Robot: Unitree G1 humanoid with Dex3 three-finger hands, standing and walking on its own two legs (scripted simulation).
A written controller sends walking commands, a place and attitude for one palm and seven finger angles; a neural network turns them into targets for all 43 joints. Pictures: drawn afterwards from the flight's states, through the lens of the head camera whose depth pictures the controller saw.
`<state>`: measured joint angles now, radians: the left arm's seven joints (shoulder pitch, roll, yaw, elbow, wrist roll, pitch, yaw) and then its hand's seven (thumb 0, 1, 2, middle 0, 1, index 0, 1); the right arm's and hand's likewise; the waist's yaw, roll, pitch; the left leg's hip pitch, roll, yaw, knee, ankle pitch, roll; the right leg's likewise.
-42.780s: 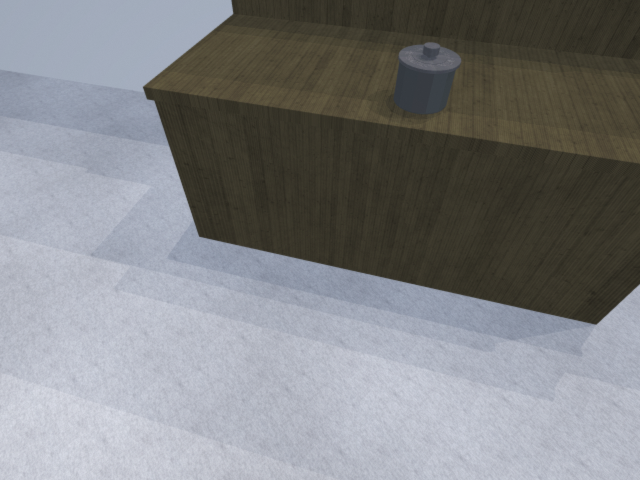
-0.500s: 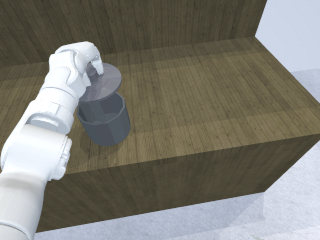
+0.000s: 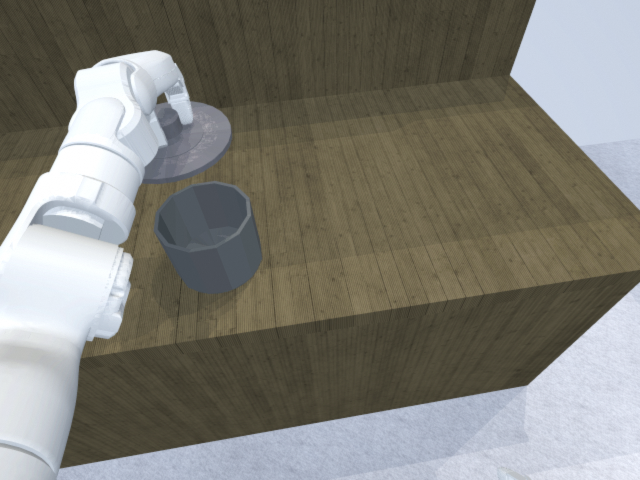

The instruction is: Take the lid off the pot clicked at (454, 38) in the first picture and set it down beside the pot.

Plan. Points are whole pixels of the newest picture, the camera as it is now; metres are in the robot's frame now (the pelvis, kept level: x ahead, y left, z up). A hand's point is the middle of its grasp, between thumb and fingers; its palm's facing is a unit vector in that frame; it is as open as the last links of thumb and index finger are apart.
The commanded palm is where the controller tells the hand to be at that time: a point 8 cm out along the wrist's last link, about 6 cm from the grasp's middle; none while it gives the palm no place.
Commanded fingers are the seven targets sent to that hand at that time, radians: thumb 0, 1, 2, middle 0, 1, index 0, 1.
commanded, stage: lift the lid straight up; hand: left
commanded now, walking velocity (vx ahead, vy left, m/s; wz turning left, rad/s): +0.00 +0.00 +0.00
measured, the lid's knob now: (163, 123) +0.52 +0.18 +0.19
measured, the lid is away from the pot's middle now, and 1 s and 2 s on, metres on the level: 0.02 0.10 0.22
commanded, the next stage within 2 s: move the lid sideways beside the pot in 0.10 s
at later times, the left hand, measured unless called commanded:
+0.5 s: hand (129, 132) +0.48 +0.21 +0.21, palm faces -0.28 -0.09 -0.96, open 7.4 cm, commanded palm +0.48 +0.21 +0.28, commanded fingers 0.00 0.68 0.87 -1.24 -1.16 -0.86 -1.07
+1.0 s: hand (76, 145) +0.46 +0.27 +0.20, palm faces -0.31 -0.10 -0.95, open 7.4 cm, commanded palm +0.47 +0.27 +0.28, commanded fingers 0.00 0.68 0.87 -1.24 -1.16 -0.86 -1.07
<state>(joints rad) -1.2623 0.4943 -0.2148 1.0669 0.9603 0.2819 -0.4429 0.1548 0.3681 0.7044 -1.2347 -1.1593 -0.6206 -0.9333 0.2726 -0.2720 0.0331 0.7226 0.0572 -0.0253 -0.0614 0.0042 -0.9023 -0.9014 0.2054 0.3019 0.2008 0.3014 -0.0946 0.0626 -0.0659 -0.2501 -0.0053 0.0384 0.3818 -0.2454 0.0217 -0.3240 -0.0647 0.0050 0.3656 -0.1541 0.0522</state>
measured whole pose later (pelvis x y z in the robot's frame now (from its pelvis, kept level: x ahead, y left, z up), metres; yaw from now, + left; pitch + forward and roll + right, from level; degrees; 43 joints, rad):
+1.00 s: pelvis +0.00 +0.01 +0.00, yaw +1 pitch +6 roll -1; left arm -1.19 0.67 -0.17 1.02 0.98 0.18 -0.50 0.16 0.37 0.71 -1.23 -1.16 -0.62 -0.93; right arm 0.27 -0.28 0.03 0.70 0.08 0.04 -0.08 0.00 -0.90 -0.90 0.21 0.30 0.20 0.30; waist -0.09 0.04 -0.05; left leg -0.26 0.00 0.02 0.41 -0.26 0.03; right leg -0.30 -0.06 -0.01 0.33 -0.14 0.06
